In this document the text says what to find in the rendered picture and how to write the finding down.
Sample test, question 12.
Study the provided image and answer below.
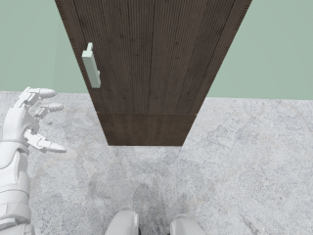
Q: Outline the handle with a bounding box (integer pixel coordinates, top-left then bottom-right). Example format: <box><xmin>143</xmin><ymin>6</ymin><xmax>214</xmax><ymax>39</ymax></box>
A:
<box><xmin>81</xmin><ymin>42</ymin><xmax>101</xmax><ymax>88</ymax></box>

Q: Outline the robot right shin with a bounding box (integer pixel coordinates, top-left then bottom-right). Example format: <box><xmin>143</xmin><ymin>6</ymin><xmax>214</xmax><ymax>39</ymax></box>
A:
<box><xmin>175</xmin><ymin>214</ymin><xmax>187</xmax><ymax>220</ymax></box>

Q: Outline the robot left hand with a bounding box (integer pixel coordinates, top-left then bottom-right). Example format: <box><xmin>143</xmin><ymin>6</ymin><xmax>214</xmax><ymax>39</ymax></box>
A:
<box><xmin>2</xmin><ymin>86</ymin><xmax>67</xmax><ymax>154</ymax></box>

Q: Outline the cupboard door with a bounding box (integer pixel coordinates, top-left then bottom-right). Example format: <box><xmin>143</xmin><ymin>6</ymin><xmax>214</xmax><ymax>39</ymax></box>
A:
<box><xmin>61</xmin><ymin>0</ymin><xmax>247</xmax><ymax>115</ymax></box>

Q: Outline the robot right hand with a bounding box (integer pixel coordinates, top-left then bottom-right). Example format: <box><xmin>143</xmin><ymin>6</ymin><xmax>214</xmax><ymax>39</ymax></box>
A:
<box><xmin>243</xmin><ymin>215</ymin><xmax>269</xmax><ymax>235</ymax></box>

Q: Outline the left robot upper arm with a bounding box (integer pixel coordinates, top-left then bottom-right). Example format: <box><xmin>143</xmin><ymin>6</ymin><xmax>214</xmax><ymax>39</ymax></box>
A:
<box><xmin>0</xmin><ymin>223</ymin><xmax>35</xmax><ymax>235</ymax></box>

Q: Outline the left robot thigh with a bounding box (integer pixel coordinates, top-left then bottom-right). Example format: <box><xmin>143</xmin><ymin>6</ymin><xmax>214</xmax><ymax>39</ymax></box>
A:
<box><xmin>105</xmin><ymin>210</ymin><xmax>139</xmax><ymax>235</ymax></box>

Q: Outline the left robot forearm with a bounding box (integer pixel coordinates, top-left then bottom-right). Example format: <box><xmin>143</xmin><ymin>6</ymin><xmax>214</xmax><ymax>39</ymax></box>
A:
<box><xmin>0</xmin><ymin>141</ymin><xmax>31</xmax><ymax>231</ymax></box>

